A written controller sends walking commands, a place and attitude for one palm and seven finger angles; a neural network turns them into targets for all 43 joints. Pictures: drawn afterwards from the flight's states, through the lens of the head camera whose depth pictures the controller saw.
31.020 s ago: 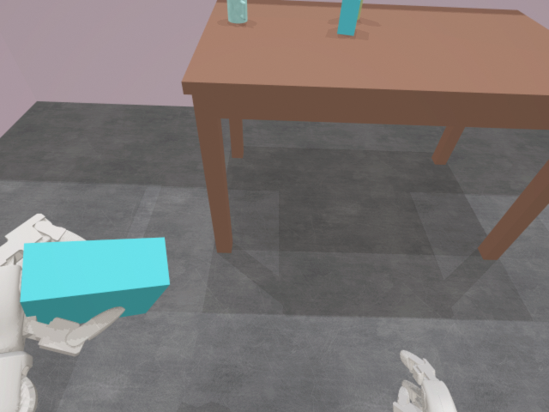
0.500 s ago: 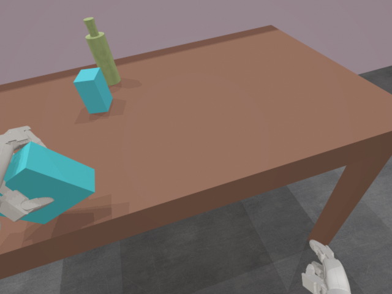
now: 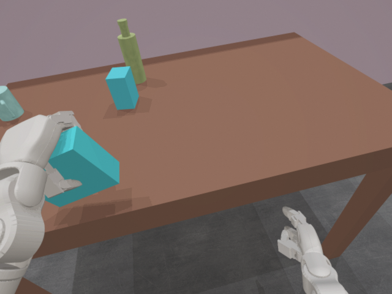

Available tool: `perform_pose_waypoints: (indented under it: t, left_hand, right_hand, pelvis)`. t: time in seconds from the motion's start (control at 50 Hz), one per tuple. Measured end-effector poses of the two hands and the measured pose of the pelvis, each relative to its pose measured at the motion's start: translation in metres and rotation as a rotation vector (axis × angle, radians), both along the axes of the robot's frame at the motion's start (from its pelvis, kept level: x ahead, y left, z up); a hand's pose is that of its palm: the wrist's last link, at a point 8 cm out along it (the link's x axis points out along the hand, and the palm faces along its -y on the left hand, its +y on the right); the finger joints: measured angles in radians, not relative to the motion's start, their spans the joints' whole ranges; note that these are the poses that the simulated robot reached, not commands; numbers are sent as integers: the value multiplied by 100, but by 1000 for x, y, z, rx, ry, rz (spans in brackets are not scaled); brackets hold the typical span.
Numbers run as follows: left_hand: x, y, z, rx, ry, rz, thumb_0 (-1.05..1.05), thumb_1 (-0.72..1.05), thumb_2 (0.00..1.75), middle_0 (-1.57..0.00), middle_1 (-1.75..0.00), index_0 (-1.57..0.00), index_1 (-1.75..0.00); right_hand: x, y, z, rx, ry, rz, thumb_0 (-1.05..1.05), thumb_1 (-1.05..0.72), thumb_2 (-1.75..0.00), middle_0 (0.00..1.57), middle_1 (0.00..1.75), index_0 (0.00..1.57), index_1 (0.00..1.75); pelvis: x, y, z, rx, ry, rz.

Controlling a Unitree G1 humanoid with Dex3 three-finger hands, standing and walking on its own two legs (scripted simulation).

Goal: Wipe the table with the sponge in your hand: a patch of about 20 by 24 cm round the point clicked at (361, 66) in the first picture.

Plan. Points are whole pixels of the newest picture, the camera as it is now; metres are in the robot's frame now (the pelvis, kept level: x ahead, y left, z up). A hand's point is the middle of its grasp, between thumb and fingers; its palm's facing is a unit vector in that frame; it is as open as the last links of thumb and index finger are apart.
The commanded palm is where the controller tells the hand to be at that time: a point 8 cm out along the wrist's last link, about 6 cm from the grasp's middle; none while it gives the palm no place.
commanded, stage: turn the palm down, sponge in hand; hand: left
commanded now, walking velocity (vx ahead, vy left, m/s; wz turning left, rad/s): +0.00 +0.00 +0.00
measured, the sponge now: (75, 175) +0.25 +0.28 +0.15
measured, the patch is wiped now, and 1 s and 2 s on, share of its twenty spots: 0.00 0.00 0.00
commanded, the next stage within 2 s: move the sponge above the wiping area in 0.68 s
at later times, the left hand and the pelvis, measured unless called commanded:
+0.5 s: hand (84, 164) +0.24 +0.24 +0.20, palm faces +0.20 -0.13 -0.97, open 9.8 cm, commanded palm +0.19 +0.25 +0.29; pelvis +0.00 -0.02 +0.00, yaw -1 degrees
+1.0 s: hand (81, 158) +0.25 +0.25 +0.20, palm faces +0.20 -0.06 -0.98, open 9.8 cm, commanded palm +0.20 +0.26 +0.29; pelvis +0.00 -0.03 +0.00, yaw -2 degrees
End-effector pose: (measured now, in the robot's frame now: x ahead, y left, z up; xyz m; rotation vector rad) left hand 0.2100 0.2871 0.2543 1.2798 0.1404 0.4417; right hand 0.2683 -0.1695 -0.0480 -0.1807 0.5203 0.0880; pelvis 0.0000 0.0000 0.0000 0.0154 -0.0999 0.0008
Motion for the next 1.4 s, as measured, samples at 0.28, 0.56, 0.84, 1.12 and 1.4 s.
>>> perform_pose_waypoints:
  t: [0.28, 0.56, 0.84, 1.12, 1.4]
  left_hand:
    - [1, -5, 35, 121, -101, 58, 0, -48, 104, -78, -136, -77, -137]
    - [1, -48, 5, 163, -19, -70, 0, -48, 104, -79, -136, -78, -136]
    - [6, -46, -1, 97, 3, -14, 0, -48, 104, -78, -137, -77, -137]
    - [13, -12, 12, 166, -10, 73, 0, -48, 104, -79, -136, -78, -137]
    - [25, -34, -18, 173, 78, -77, 0, -48, 104, -79, -136, -78, -137]
  right_hand:
    - [-8, -10, -5, 20, 39, 13, 1, -90, -90, 21, 30, 20, 30]
    - [-12, -41, -12, -6, 22, -24, 1, -90, -90, 20, 30, 20, 30]
    - [-13, -56, -11, 30, -2, -60, 1, -90, -90, 20, 30, 20, 30]
    - [-17, -53, -18, -2, 39, -62, 1, -90, -90, 20, 30, 20, 30]
    - [-8, -21, -15, 15, 29, -13, 1, -90, -90, 20, 30, 20, 30]
  pelvis:
    - [-4, -12, 1, 5, -1, -10]
    - [-3, -26, -2, 14, -17, -22]
    - [-5, -33, -4, 12, 3, -21]
    - [-2, -28, -3, 10, -4, -18]
    - [5, -13, -1, 11, 5, -16]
